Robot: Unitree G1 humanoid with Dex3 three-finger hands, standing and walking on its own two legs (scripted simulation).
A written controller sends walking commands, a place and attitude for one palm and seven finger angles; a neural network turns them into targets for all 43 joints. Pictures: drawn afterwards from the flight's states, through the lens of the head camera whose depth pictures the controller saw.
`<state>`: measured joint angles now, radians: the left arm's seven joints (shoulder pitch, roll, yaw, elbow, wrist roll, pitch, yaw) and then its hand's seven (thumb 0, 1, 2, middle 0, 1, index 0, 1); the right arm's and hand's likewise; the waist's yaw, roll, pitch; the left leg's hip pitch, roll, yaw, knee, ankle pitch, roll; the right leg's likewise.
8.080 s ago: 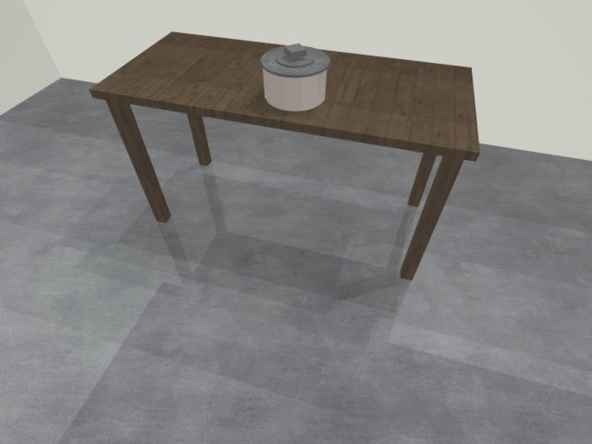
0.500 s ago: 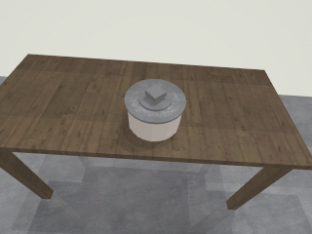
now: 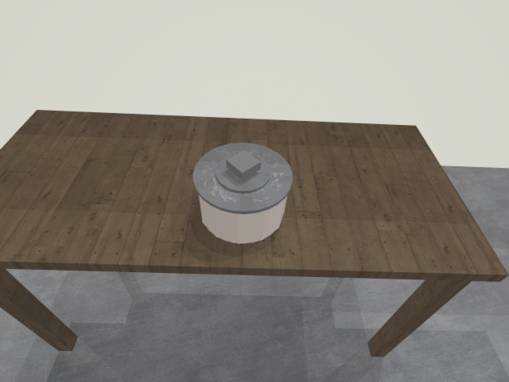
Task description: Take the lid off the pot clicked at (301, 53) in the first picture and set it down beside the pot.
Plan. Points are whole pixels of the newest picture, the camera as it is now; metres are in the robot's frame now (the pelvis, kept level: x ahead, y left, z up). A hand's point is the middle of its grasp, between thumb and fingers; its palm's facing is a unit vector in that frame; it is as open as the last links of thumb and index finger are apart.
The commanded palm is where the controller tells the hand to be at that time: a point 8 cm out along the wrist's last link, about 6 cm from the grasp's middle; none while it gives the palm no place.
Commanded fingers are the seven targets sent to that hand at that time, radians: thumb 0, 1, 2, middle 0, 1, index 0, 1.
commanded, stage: look again from close up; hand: left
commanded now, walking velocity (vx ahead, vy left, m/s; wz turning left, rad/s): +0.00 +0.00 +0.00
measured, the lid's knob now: (243, 164) +0.52 +0.06 +0.05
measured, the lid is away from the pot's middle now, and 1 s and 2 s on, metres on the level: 0.00 0.00 0.00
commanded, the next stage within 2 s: shuffle to correct the standing spot in 0.62 s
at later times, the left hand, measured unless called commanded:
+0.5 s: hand out of the picture +0.01 +0.16 -0.18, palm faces +0.02 -0.99 -0.15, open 7.4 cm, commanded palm none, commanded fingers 0.00 0.90 0.90 -0.20 -0.30 -0.20 -0.30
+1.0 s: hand out of the picture -0.03 +0.17 -0.18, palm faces +0.00 -0.99 -0.14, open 7.4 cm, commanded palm none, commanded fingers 0.00 0.90 0.90 -0.20 -0.30 -0.20 -0.30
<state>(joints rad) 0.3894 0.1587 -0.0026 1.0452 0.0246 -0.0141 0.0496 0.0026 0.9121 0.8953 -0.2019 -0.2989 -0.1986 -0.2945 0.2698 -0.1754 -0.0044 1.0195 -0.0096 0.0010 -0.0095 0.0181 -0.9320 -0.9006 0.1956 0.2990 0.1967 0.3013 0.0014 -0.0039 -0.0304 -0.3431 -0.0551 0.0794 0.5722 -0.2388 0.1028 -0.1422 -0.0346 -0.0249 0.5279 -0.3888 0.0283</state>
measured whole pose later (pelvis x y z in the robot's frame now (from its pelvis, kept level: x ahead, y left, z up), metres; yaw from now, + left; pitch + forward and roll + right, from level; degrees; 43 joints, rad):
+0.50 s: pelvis +0.02 +0.00 +0.00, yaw -1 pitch +0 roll -1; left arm 0.35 0.18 -0.01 1.01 0.02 0.00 0.05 0.00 0.91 0.90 -0.20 -0.30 -0.20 -0.29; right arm 0.22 -0.15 0.00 1.03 0.00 -0.02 -0.02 0.01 -0.92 -0.90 0.20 0.30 0.20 0.30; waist 0.01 -0.06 0.02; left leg -0.30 -0.05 0.08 0.54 -0.25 0.10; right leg -0.09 -0.03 -0.02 0.45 -0.37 0.03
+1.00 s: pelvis +0.00 +0.00 +0.01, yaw -1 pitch +1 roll -1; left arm 0.37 0.18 -0.01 1.05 0.02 0.01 0.03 0.00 0.91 0.90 -0.20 -0.30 -0.20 -0.29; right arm 0.23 -0.14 -0.02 1.07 0.00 -0.01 -0.02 0.01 -0.93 -0.90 0.20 0.30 0.20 0.30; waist 0.01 -0.06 0.02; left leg -0.30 -0.06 0.09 0.47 -0.20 0.10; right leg -0.11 -0.03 -0.01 0.44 -0.34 0.03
